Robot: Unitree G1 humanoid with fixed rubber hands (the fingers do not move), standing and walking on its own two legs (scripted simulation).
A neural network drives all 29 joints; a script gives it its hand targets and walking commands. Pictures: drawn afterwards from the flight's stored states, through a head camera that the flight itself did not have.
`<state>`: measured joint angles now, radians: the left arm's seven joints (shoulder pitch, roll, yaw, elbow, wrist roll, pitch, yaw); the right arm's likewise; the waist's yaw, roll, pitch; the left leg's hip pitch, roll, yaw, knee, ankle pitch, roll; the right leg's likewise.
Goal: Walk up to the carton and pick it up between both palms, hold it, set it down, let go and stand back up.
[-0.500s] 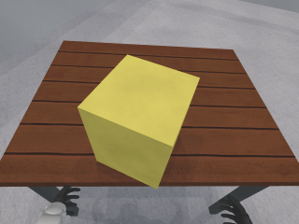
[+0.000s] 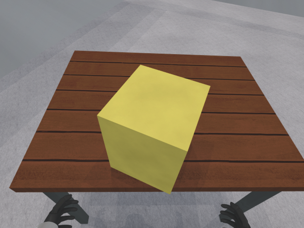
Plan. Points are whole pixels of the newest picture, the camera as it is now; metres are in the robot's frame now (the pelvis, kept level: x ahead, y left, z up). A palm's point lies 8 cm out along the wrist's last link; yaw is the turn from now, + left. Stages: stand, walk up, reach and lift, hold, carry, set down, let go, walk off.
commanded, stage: reach and lift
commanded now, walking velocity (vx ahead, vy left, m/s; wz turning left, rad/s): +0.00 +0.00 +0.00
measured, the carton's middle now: (155, 130) +0.37 +0.03 +0.04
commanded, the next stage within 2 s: none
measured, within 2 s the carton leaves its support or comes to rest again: neither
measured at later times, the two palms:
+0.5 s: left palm (46, 218) +0.15 +0.28 -0.04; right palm out of the picture +0.14 -0.18 -0.01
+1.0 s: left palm (39, 200) +0.18 +0.28 +0.02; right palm (231, 217) +0.16 -0.14 +0.03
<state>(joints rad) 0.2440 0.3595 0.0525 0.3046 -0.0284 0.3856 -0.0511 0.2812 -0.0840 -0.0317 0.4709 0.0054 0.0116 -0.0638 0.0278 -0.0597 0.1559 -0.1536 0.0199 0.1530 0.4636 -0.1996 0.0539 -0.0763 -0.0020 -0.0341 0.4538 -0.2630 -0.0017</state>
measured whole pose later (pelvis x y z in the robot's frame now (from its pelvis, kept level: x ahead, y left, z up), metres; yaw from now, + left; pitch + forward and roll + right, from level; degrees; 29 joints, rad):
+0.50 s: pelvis +0.00 +0.02 +0.00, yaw -1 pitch -8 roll -2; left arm 0.34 0.40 0.01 0.15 -0.14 0.25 -0.10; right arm 0.46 -0.04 -0.01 0.04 0.08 0.19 -0.15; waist 0.05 -0.05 0.12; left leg -0.11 0.02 0.18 0.46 -0.21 0.08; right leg -0.02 0.00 0.00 0.39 -0.23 0.02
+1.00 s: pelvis +0.02 +0.03 +0.00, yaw +0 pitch -9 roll -2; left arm 0.40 0.51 0.00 -0.10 -0.30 0.21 -0.18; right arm 0.57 0.03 0.07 -0.29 0.16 0.31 -0.34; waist 0.07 -0.03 0.11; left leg -0.08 0.02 0.17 0.49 -0.26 0.08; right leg 0.04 0.00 0.00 0.39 -0.26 0.03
